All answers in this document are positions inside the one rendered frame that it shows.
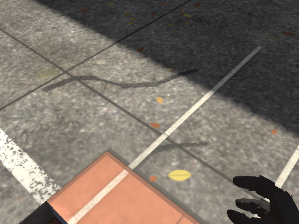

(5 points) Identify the right robot hand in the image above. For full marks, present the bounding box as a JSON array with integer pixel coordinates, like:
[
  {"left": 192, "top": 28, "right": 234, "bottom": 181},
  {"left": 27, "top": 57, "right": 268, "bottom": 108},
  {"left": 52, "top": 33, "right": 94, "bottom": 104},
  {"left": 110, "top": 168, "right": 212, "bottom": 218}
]
[{"left": 227, "top": 175, "right": 299, "bottom": 224}]

